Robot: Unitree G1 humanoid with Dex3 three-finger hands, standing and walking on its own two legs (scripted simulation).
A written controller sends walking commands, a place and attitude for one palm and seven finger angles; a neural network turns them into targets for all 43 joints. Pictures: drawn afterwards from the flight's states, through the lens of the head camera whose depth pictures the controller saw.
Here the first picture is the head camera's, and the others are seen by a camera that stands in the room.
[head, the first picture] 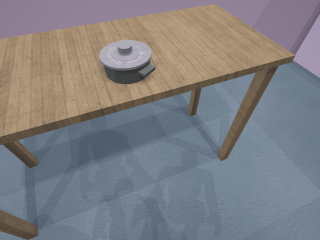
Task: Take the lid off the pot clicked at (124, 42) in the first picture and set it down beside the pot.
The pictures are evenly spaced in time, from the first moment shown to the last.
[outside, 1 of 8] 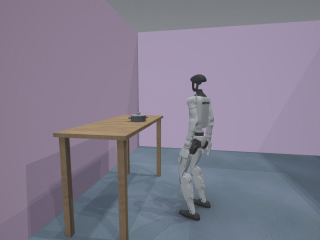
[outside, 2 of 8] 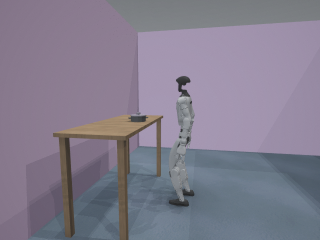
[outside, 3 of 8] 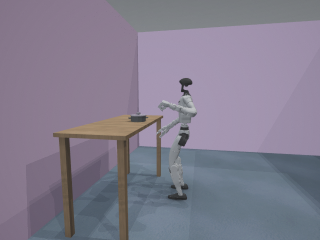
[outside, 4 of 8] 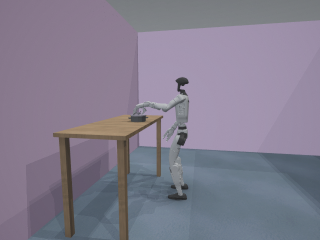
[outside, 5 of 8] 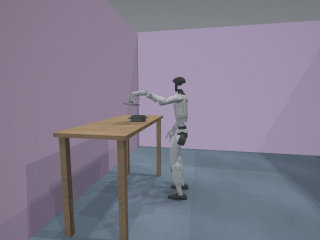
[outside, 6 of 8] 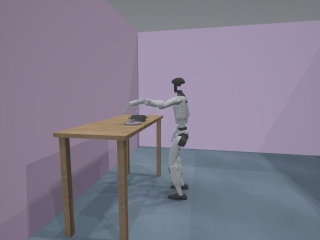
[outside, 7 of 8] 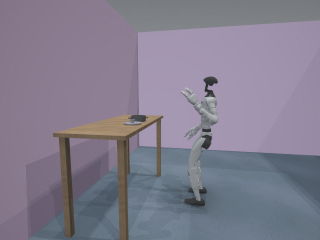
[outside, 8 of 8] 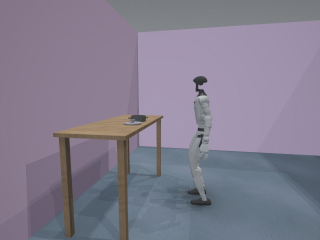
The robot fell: no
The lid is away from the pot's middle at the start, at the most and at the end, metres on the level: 0.00 0.24 0.22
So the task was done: yes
